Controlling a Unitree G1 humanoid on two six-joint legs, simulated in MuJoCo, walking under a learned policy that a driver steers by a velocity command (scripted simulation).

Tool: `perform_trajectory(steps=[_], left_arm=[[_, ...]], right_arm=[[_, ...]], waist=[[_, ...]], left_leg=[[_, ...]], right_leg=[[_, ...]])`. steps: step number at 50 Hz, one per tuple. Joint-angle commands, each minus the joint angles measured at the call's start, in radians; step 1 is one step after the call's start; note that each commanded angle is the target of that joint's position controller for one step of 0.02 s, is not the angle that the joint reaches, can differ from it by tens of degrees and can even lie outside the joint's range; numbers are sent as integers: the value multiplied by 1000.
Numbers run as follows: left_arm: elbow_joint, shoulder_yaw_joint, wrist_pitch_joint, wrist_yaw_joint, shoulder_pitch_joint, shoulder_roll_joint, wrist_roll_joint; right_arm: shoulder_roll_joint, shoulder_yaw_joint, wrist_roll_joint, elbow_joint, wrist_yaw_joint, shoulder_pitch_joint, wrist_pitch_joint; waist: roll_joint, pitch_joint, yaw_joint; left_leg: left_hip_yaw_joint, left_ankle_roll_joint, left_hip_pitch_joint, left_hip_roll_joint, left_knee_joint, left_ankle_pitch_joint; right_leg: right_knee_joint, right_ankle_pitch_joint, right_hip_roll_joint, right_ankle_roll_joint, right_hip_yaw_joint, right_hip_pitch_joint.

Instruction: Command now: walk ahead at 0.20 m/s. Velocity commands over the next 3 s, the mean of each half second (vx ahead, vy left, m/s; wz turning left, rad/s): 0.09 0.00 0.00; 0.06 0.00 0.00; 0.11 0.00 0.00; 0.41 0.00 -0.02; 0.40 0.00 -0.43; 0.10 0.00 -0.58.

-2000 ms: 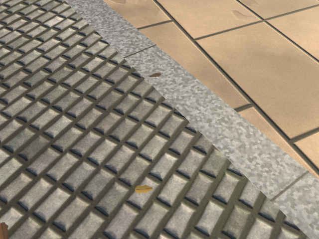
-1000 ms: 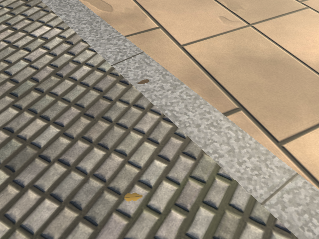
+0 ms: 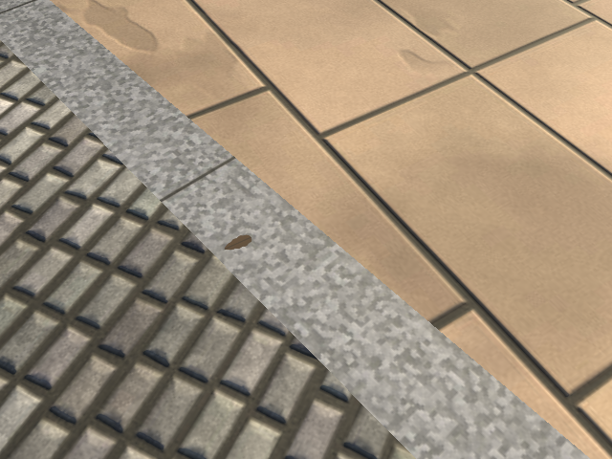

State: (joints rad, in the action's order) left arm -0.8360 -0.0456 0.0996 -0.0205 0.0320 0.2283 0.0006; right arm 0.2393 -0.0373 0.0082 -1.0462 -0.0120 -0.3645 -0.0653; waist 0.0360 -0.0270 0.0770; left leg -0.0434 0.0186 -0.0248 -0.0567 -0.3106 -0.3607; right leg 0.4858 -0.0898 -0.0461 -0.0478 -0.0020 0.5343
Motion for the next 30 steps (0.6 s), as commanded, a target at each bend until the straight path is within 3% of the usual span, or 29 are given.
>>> perform_trajectory(steps=[1, 2, 3, 4, 5, 6, 7, 10, 13, 16, 17, 18, 19, 20, 21, 25, 30], left_arm=[[-27, -62, 17, 6, 262, 212, 23], [-36, -59, 5, 10, 321, 246, 44], [-48, -36, -5, 3, 350, 163, 24], [-34, -27, -13, -2, 282, 143, 6], [-15, -21, -18, 1, 180, 129, 1], [-4, -10, -21, 4, 106, 108, 6], [-2, -6, -22, 7, 61, 99, 16], [-16, -11, -30, 11, 40, 109, 38], [-32, -12, -40, 23, 52, 116, 21], [-51, -4, -57, 33, 54, 100, 4], [-69, 2, -59, 32, 87, 85, 5], [-75, 1, -61, 33, 102, 86, 9], [-74, -5, -66, 38, 146, 84, 6], [-82, -5, -70, 45, 131, 92, 12], [-84, -7, -72, 49, 136, 90, 9], [-111, -7, -74, 49, 156, 76, 11], [-129, -9, -75, 45, 150, 76, 3]], right_arm=[[137, -20, -12, 54, -8, 14, 2], [24, 14, -25, 28, 1, -147, -7], [33, 17, -5, -4, 10, -194, -12], [120, -7, 15, 7, 12, -128, -5], [125, -12, 22, 30, 3, -37, 8], [116, -17, 15, 38, -10, 20, 26], [102, -19, 5, 41, -21, 27, 45], [48, -11, -8, 26, -39, -2, 73], [61, -15, -11, 24, -42, 30, 83], [63, -19, -27, 18, -34, 56, 85], [71, -18, -36, 23, -33, 63, 84], [98, -19, -35, 32, -35, 70, 80], [161, -36, -15, 17, -35, 95, 75], [113, -28, -11, 17, -32, 111, 64], [84, -21, -17, 11, -31, 121, 54], [76, -20, -10, -1, -28, 120, 27], [77, -19, -7, -18, -30, 92, 30]], waist=[[-31, 209, -156], [174, 365, -105], [198, 489, -116], [112, 401, -111], [52, 275, -94], [4, 182, -76], [19, 139, -47], [80, 126, -20], [82, 147, -32], [68, 78, -19], [45, 46, -23], [6, 8, -40], [-129, -27, -97], [-139, -39, -80], [-150, -31, -90], [-103, 10, -86], [-60, 48, -70]], left_leg=[[42, 44, 117, 144, -375, 634], [18, -24, 429, 26, -724, 60], [139, -42, 483, 0, -870, -339], [170, -42, 516, 48, -928, -326], [134, -48, 556, 85, -909, -268], [117, -55, 547, 115, -849, -217], [120, -57, 471, 143, -767, -162], [75, -61, 316, 123, -557, -93], [63, -51, 244, 117, -402, 45], [37, -20, 151, 99, -230, 169], [66, -1, 148, 126, -167, 187], [113, 25, 176, 174, -106, 152], [114, 48, 305, 163, -95, -20], [116, 37, 396, 149, -49, -102], [116, 17, 420, 149, -27, -98], [98, -7, 343, 135, -65, 88], [81, 1, 275, 125, -107, 237]], right_leg=[[-10, -441, -61, -76, 54, -459], [60, -780, -321, -257, 336, -824], [9, -746, -382, -326, 482, -856], [-32, -535, -332, -282, 410, -732], [-82, -345, -288, -237, 339, -591], [-140, -196, -250, -210, 283, -442], [-183, -98, -223, -183, 241, -311], [-235, 18, -159, -175, 152, -172], [-262, 260, -155, -168, 154, -168], [-276, 591, -110, -95, 143, -85], [-271, 655, -90, -53, 139, -74], [-226, 641, -60, -20, 119, -77], [-202, 558, 9, 5, 43, -145], [-146, 474, 21, 16, 23, -245], [-120, 416, 21, 11, 18, -293], [-84, 277, 16, -8, 11, -322], [-54, 134, 13, -7, 7, -345]])
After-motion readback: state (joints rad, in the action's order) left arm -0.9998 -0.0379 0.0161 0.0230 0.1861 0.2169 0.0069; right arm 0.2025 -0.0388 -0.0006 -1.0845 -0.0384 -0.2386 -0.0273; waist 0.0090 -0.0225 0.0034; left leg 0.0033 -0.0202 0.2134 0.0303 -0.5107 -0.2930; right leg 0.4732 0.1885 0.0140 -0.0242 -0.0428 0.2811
